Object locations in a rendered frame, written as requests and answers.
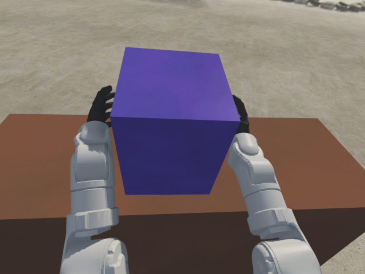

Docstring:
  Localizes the robot left upper arm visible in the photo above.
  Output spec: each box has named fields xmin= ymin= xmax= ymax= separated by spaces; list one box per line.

xmin=60 ymin=237 xmax=129 ymax=274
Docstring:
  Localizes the pedestal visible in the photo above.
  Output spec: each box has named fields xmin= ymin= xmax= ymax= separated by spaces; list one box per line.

xmin=0 ymin=114 xmax=365 ymax=274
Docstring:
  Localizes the robot left hand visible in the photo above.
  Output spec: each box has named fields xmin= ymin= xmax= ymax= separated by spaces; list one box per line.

xmin=87 ymin=86 xmax=115 ymax=128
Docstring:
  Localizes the carton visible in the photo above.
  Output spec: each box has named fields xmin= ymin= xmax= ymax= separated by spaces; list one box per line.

xmin=110 ymin=47 xmax=241 ymax=195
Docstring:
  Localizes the robot right upper arm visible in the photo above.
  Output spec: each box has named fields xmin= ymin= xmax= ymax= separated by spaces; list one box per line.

xmin=252 ymin=237 xmax=321 ymax=274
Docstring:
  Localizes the robot right forearm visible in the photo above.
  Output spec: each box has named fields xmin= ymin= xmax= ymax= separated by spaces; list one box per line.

xmin=228 ymin=133 xmax=322 ymax=274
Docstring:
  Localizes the robot right hand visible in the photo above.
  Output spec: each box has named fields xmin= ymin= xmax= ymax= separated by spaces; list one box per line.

xmin=232 ymin=95 xmax=250 ymax=135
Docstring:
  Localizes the robot left forearm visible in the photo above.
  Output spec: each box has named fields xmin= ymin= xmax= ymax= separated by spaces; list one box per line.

xmin=60 ymin=121 xmax=119 ymax=273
